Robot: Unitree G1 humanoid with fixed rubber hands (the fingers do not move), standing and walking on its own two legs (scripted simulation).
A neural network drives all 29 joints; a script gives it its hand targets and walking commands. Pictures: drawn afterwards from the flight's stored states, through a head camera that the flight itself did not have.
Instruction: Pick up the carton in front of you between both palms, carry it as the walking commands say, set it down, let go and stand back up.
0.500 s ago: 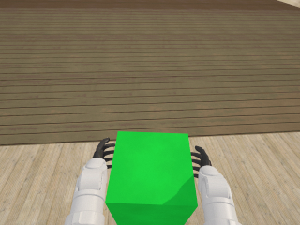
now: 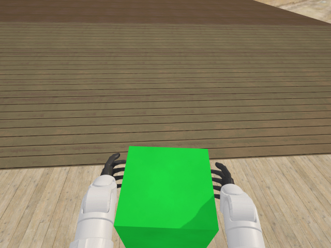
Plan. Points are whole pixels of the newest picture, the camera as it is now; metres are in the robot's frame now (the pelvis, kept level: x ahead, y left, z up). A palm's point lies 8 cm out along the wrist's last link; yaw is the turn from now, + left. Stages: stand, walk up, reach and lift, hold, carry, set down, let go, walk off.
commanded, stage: hold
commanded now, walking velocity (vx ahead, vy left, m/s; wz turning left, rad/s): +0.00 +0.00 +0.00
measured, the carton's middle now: (166, 203) +0.29 +0.00 -0.04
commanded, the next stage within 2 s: carry in 0.72 s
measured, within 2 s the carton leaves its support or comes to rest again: neither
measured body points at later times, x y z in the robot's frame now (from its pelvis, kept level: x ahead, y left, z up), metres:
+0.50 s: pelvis -0.01 +0.00 +0.00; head -0.06 +0.00 +0.45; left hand +0.30 +0.15 +0.05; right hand +0.29 -0.15 +0.04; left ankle +0.00 +0.13 -0.75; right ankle +0.01 -0.13 -0.75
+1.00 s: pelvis +0.04 +0.02 -0.01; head +0.01 +0.03 +0.44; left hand +0.34 +0.18 +0.06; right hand +0.34 -0.12 +0.06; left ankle +0.01 +0.13 -0.75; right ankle +0.02 -0.11 -0.72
